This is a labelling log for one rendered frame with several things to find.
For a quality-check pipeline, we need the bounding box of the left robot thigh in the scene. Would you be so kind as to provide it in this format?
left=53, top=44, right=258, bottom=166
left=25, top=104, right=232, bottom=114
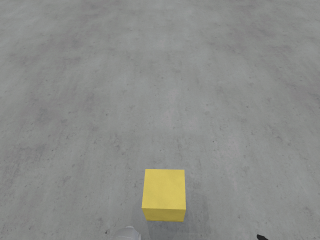
left=110, top=227, right=141, bottom=240

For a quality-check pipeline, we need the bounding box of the carton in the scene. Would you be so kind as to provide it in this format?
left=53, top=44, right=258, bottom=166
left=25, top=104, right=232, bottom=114
left=141, top=169, right=186, bottom=222

